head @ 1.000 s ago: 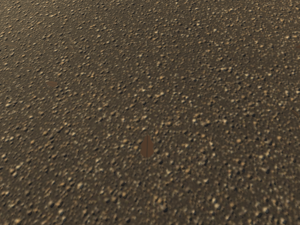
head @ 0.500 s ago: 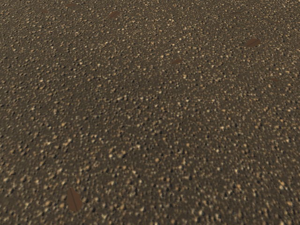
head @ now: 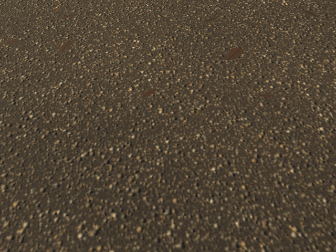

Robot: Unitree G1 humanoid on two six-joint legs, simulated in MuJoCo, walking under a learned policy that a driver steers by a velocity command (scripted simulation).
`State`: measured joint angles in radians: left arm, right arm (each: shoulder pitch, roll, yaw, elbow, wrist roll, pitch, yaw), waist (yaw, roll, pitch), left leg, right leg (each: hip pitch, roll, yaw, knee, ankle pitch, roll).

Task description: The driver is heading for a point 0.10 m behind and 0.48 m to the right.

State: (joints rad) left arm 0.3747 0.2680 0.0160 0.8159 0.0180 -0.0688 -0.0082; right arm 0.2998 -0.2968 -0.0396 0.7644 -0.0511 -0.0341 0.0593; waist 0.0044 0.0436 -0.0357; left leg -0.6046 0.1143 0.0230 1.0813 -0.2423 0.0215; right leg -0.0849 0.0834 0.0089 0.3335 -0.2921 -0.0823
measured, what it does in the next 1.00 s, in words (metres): walks ahead, turning right: left foot, then right foot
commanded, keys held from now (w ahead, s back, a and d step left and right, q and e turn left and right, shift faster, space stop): e+shift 0.64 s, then w+e+shift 0.36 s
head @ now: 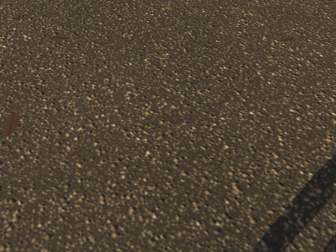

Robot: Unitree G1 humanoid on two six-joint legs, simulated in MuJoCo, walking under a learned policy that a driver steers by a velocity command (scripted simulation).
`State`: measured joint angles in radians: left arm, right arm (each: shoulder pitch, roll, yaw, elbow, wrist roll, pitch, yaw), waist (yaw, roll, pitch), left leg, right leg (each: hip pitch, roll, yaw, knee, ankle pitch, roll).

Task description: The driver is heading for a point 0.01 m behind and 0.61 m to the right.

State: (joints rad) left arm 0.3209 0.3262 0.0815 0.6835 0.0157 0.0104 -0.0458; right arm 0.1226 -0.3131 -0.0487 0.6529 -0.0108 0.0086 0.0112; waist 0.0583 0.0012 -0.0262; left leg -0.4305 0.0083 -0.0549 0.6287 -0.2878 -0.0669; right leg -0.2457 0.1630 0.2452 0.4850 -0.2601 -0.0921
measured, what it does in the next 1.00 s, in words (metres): walks ahead, turning right: left foot, then right foot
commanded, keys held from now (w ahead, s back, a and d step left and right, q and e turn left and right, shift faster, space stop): w+e+shift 0.86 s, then e+shift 0.14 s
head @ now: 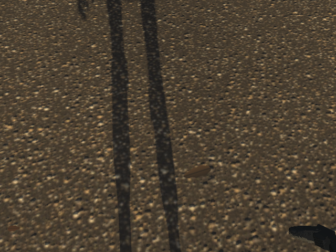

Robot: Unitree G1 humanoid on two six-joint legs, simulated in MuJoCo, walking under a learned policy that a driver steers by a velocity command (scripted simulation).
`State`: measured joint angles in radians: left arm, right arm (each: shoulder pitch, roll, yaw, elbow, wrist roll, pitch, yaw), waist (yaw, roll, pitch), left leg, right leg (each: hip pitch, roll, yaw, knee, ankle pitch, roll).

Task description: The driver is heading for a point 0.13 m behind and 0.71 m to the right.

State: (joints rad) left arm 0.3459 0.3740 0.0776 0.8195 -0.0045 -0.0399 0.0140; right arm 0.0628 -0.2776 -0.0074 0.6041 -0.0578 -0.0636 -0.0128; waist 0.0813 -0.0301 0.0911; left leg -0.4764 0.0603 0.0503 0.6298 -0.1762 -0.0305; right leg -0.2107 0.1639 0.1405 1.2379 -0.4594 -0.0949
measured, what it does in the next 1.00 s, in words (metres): walks ahead, turning right: right foot, then left foot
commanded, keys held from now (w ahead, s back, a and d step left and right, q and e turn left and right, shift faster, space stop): e+shift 0.02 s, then w+e+shift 0.30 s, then e+shift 0.22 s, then shift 0.20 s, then s+shift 0.26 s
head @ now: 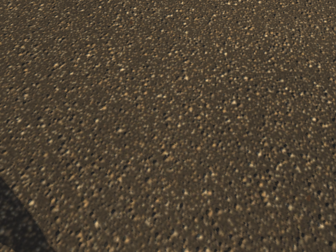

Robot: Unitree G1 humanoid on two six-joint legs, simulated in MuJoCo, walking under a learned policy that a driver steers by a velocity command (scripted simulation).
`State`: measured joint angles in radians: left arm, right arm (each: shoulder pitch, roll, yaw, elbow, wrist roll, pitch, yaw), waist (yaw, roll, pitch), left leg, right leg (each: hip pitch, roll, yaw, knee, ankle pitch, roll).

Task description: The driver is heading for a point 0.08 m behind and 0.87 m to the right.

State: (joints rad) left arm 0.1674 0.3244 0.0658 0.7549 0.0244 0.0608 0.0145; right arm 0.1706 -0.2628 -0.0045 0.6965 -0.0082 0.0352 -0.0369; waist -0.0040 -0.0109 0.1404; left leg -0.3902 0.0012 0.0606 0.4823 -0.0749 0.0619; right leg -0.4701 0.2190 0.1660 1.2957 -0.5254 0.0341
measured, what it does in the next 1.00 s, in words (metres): walks ahead, turning right: right foot, then left foot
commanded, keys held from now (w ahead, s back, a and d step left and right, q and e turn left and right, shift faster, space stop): s+shift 0.04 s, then s+e+shift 0.10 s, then w+e+shift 0.86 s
